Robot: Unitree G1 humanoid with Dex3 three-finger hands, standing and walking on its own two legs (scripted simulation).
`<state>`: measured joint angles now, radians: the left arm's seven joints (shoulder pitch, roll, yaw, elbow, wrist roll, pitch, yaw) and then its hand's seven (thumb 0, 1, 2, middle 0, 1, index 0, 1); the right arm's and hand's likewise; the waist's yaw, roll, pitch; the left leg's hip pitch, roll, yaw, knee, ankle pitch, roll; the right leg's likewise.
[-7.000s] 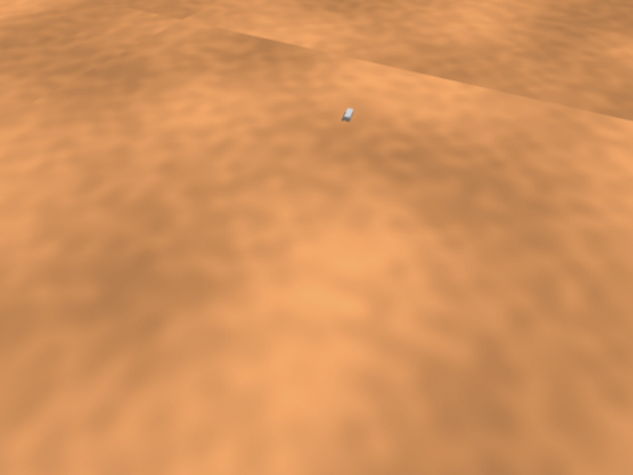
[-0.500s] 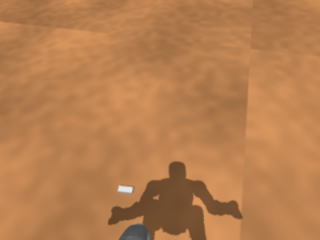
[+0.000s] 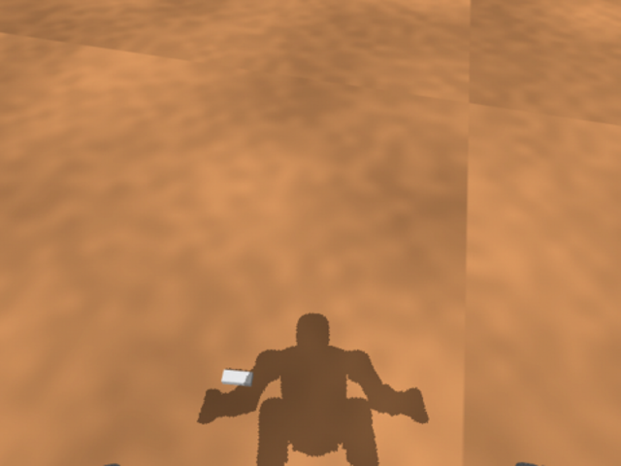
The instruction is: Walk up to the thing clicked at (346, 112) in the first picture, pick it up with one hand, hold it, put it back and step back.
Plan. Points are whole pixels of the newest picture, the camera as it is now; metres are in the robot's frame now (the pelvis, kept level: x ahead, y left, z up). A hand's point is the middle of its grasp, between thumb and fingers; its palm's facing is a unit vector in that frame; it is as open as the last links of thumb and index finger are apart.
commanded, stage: walk up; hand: left
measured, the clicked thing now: (237, 377) +0.45 +0.24 -0.74
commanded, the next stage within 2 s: stand in 1.22 s
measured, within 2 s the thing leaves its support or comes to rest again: neither
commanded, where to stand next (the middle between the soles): +0.08 +0.02 m, yaw -1 degrees
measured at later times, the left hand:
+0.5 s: hand out of the picture +0.09 +0.25 -0.13, palm faces -0.05 -0.94 -0.35, open 7.4 cm
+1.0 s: hand out of the picture +0.12 +0.24 -0.13, palm faces -0.05 -0.94 -0.33, open 7.4 cm
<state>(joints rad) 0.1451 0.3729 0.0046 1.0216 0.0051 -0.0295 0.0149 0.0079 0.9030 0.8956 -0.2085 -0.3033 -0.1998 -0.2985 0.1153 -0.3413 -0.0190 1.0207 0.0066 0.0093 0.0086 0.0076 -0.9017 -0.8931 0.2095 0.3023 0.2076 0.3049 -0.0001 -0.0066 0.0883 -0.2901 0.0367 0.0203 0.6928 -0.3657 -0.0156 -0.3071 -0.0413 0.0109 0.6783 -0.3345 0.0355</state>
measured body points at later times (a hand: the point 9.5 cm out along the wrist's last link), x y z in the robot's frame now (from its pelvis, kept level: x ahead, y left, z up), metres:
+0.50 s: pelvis +0.00 +0.00 +0.02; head +0.01 -0.01 +0.47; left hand +0.10 +0.30 -0.10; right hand +0.09 -0.31 -0.11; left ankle +0.00 +0.13 -0.72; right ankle +0.02 -0.15 -0.72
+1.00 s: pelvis +0.02 +0.00 +0.03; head +0.03 +0.00 +0.48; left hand +0.12 +0.29 -0.11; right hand +0.08 -0.31 -0.10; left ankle +0.00 +0.13 -0.72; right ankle +0.02 -0.15 -0.72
